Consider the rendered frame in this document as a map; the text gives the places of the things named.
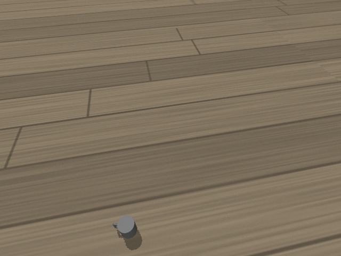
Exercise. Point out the mug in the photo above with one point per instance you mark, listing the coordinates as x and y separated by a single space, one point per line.
127 227

